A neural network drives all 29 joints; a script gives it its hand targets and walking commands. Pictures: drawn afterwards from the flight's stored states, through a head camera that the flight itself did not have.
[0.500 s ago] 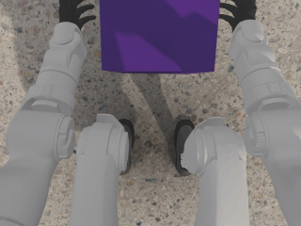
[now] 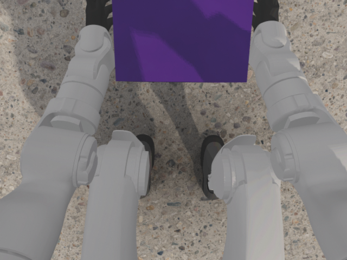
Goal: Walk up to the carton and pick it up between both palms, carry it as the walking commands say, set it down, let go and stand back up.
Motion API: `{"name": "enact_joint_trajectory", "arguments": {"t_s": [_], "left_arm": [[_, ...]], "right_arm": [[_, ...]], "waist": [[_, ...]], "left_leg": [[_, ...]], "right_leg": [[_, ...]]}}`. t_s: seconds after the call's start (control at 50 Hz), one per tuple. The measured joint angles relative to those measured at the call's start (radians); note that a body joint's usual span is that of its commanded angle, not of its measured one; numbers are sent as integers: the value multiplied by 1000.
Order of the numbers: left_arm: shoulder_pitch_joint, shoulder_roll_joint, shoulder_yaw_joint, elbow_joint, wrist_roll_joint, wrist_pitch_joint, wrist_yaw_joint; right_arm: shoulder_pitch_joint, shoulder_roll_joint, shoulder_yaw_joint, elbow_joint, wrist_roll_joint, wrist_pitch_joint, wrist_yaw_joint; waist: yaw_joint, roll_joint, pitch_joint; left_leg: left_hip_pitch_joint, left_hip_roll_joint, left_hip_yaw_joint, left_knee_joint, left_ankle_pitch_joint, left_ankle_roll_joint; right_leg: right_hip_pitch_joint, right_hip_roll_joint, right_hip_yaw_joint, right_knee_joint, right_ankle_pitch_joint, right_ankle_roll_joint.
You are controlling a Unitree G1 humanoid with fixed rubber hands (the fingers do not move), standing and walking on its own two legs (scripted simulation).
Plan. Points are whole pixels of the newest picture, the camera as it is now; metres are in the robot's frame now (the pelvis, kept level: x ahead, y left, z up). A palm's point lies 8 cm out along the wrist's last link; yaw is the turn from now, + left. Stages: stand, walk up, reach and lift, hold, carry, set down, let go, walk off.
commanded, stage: reach and lift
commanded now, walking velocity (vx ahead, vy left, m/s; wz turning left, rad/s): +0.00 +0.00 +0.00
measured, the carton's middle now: (180, 35) +0.51 +0.01 -0.24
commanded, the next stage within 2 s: none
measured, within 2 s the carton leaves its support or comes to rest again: leaves its support in 0.52 s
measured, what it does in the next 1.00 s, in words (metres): stands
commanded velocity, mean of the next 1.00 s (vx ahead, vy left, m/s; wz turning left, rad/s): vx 0.00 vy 0.00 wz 0.00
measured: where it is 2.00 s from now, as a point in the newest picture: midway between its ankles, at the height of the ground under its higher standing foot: (176, 176)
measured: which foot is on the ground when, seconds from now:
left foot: down 0.00-1.00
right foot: down 0.00-1.00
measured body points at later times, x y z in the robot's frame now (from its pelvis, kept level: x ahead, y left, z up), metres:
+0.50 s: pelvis +0.00 +0.00 -0.02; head +0.35 +0.00 +0.26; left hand +0.52 +0.16 -0.18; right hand +0.54 -0.14 -0.18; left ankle +0.11 +0.12 -0.35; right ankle +0.12 -0.11 -0.35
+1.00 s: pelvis +0.00 +0.00 +0.02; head +0.33 -0.01 +0.33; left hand +0.53 +0.16 -0.11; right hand +0.55 -0.14 -0.11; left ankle +0.11 +0.12 -0.35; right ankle +0.12 -0.12 -0.35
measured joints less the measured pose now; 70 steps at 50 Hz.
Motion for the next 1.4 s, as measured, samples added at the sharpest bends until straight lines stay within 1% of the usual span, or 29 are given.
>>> {"name": "enact_joint_trajectory", "arguments": {"t_s": [0.14, 0.18, 0.26, 0.36, 0.48, 0.64, 0.66, 0.72, 0.84, 0.96, 1.12, 1.4], "left_arm": [[4, 2, -18, 4, -14, -10, 9], [1, 0, -14, 12, -12, -13, 8], [-17, -7, 18, 40, 1, -2, -1], [-35, -26, 89, 44, 55, 46, -8], [2, -43, 141, -27, 105, 102, -12], [80, -63, 162, -153, 117, 161, -9], [84, -69, 163, -166, 118, 167, -20], [90, -84, 193, -184, 147, 185, -33], [106, -115, 271, -221, 230, 224, -61], [142, -145, 317, -282, 285, 258, -79], [196, -165, 334, -352, 299, 285, -94], [244, -187, 348, -390, 315, 309, -106]], "right_arm": [[-4, 1, 21, 9, 14, -7, -19], [-9, 1, 20, 21, 11, -9, -18], [-32, 5, -7, 57, -10, 0, -8], [-51, 5, -57, 68, -60, 47, 6], [-27, 21, -103, 8, -102, 105, 9], [43, 51, -151, -114, -139, 165, 10], [49, 58, -155, -128, -142, 171, 23], [61, 68, -191, -151, -172, 190, 35], [78, 100, -265, -188, -244, 226, 54], [114, 124, -298, -238, -286, 254, 70], [161, 154, -310, -300, -304, 277, 74], [218, 187, -342, -352, -328, 302, 82]], "waist": [[0, 0, 1], [0, 1, 0], [-1, 3, -2], [0, 3, -3], [1, -3, 8], [-4, -5, -39], [-5, -4, -48], [-4, -4, -77], [-7, -4, -146], [-5, -6, -202], [-1, -5, -254], [0, -9, -313]], "left_leg": [[7, -5, -2, -6, -2, -2], [6, -8, -3, -5, -1, -3], [0, -16, -5, 7, 1, -6], [-12, -29, -7, 37, 3, -13], [-1, -33, -9, 67, -8, -17], [-5, -45, -13, 64, -11, -24], [-5, -47, -14, 61, -11, -24], [-1, -49, -15, 48, -10, -25], [4, -54, -19, 3, -6, -26], [10, -58, -25, -47, -3, -30], [27, -63, -32, -97, -4, -35], [83, -68, -42, -164, -5, -38]], "right_leg": [[7, 7, 4, -6, -2, 5], [7, 10, 6, -5, -2, 7], [2, 15, 9, 8, -1, 11], [-10, 22, 13, 40, 0, 16], [-1, 29, 13, 70, -10, 16], [-4, 42, 21, 68, -14, 27], [-4, 44, 22, 64, -14, 28], [0, 49, 26, 51, -13, 32], [5, 56, 32, 6, -9, 35], [9, 63, 37, -42, -5, 34], [25, 71, 43, -90, -6, 34], [80, 84, 52, -157, -5, 36]]}}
